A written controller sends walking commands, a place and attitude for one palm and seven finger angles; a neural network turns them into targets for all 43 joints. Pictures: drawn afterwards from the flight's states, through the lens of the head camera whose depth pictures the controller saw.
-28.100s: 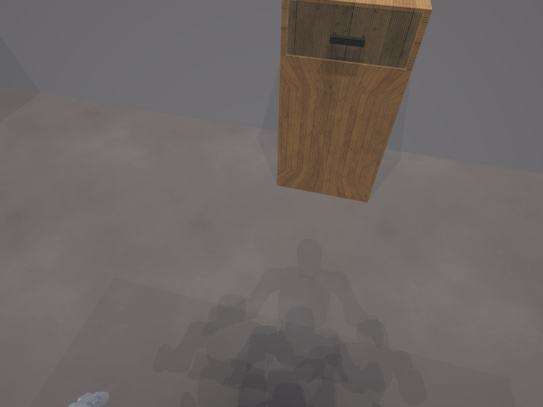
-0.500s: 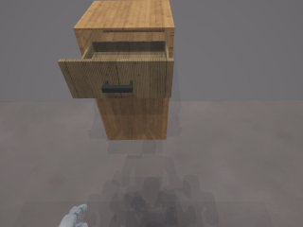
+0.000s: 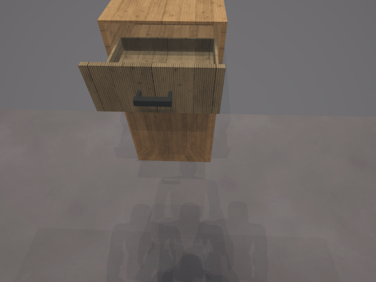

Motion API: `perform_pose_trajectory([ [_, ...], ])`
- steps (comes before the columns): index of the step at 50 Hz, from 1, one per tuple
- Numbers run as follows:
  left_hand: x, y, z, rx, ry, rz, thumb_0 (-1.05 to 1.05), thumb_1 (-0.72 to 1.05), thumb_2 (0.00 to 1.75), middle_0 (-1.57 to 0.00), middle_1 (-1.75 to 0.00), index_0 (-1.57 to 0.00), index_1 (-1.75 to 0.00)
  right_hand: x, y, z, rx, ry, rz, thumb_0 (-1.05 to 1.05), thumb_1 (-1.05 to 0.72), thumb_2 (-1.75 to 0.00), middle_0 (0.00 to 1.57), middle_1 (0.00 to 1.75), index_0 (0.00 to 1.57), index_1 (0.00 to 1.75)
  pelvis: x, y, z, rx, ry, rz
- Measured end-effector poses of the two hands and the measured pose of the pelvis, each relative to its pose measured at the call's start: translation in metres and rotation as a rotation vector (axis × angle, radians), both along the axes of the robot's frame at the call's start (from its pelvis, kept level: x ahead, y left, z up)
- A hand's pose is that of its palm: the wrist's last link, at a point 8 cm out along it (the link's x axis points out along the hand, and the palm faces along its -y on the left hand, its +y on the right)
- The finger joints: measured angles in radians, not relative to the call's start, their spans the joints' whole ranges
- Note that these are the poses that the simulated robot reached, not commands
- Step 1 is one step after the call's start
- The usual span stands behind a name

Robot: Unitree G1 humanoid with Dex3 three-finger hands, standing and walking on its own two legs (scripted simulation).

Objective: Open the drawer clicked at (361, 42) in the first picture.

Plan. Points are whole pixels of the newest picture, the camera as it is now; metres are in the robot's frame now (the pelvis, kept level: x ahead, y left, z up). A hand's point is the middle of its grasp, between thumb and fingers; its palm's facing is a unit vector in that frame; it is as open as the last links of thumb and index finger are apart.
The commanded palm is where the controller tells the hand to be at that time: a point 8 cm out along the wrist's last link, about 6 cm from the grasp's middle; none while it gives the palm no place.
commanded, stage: let the arm hang, fingers relaxed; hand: left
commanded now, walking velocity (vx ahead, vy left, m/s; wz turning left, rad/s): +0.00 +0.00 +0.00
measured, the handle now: (153, 97) +0.62 +0.14 +0.02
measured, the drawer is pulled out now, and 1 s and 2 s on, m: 0.28 0.28 0.28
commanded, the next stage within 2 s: look to check the result in 0.38 s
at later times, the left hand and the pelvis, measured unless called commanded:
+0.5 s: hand out of the picture +0.00 +0.17 -0.18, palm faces +0.03 -0.98 -0.20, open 7.3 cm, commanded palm none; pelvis +0.00 +0.00 +0.00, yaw +0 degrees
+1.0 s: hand out of the picture +0.02 +0.16 -0.18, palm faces +0.02 -0.98 -0.20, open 7.3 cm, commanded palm none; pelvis +0.01 -0.01 +0.00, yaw +0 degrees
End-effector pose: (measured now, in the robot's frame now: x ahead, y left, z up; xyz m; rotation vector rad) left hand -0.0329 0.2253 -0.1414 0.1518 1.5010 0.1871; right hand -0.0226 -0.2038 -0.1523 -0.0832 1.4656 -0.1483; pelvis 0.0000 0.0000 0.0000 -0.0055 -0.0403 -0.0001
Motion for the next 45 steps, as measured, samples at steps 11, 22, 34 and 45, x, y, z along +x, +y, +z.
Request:
perform_pose_trajectory([
  [11,0.028,-0.016,-0.008,-0.039,-0.085,-0.019,0.01,0.92,0.9,-0.2,-0.3,-0.2,-0.3,0.004,0.003,0.001,-0.006,-0.031,-0.019,0.0,-0.92,-0.9,0.2,0.3,0.2,0.3,-0.001,0.0,-0.001,0.002,-0.001,-0.003],
  [22,0.032,-0.006,-0.005,-0.019,-0.084,-0.019,0.01,0.91,0.9,-0.2,-0.3,-0.2,-0.3,-0.001,0.0,0.002,-0.015,-0.014,-0.025,0.0,-0.91,-0.9,0.2,0.3,0.2,0.3,0.0,0.0,-0.001,0.002,0.005,-0.003],
  [34,0.034,-0.006,-0.003,-0.006,-0.075,-0.024,0.01,0.91,0.9,-0.2,-0.3,-0.2,-0.3,0.009,-0.005,0.0,-0.01,-0.023,-0.021,0.0,-0.91,-0.9,0.2,0.3,0.2,0.3,0.003,-0.003,0.0,0.005,0.004,-0.005],
  [45,0.044,-0.013,-0.004,-0.018,-0.089,-0.029,0.01,0.91,0.9,-0.2,-0.3,-0.2,-0.3,0.02,-0.013,0.002,-0.023,-0.036,-0.015,0.0,-0.91,-0.9,0.2,0.3,0.2,0.3,0.007,-0.007,0.0,0.003,0.004,-0.006],
])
